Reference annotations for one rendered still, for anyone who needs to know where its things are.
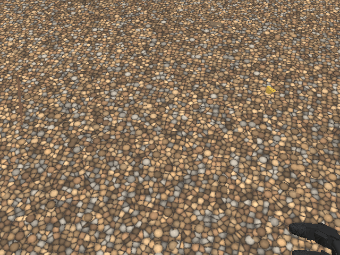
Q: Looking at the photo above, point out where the robot right hand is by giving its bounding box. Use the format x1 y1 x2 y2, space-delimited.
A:
289 223 340 255

